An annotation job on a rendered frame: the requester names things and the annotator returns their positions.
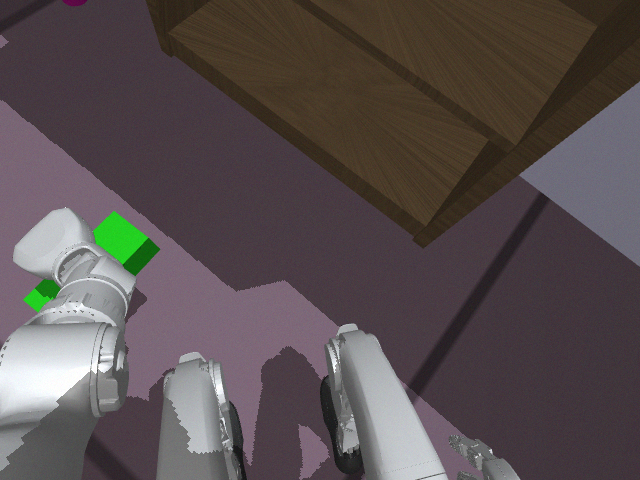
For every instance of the right robot foot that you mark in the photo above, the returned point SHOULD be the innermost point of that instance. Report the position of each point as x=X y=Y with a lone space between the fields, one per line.
x=345 y=462

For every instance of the left robot hand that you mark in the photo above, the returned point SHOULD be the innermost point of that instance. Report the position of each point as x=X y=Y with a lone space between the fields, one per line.
x=37 y=251

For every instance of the right robot hand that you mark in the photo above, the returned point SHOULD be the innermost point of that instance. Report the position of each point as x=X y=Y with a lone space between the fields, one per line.
x=480 y=456

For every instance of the bookshelf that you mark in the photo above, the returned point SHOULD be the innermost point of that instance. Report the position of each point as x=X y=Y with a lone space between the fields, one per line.
x=424 y=108

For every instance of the left robot foot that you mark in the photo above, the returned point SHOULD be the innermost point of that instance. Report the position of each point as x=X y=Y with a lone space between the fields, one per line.
x=237 y=441

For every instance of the left robot arm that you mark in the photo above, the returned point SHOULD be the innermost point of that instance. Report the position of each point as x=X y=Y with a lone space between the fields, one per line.
x=65 y=368

